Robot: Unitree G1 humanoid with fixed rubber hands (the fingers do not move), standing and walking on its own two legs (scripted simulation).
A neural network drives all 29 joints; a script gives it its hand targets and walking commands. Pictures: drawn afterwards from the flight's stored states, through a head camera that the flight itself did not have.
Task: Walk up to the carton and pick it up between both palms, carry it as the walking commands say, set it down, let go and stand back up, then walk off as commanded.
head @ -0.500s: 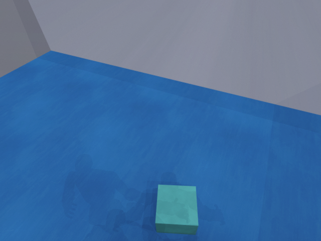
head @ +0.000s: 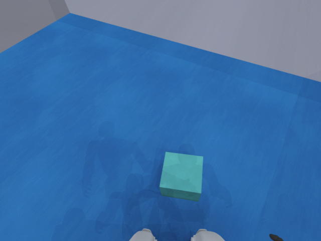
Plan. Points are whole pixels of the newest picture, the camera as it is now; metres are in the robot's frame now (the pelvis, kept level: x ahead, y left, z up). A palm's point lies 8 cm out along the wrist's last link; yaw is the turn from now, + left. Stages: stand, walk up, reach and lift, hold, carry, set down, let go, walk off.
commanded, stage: walk off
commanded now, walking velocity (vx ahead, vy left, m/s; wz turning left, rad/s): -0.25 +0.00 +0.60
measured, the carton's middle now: (181, 176) +0.52 -0.05 -0.67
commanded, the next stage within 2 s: none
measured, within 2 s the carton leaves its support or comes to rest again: neither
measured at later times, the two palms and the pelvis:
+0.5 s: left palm out of the picture -0.12 +0.22 -0.12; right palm out of the picture -0.13 -0.32 -0.11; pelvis -0.18 -0.06 +0.00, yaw +18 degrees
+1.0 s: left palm out of the picture -0.40 +0.09 -0.08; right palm out of the picture -0.08 -0.35 -0.11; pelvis -0.30 -0.16 +0.02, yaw +36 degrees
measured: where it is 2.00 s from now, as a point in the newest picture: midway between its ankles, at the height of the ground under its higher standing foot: outside the picture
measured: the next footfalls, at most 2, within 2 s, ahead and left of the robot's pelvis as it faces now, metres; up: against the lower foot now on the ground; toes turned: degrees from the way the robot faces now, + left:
left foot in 0.40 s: -0.20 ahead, +0.05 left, +0.00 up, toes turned +19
right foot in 0.78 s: -0.23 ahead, -0.26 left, +0.00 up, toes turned +30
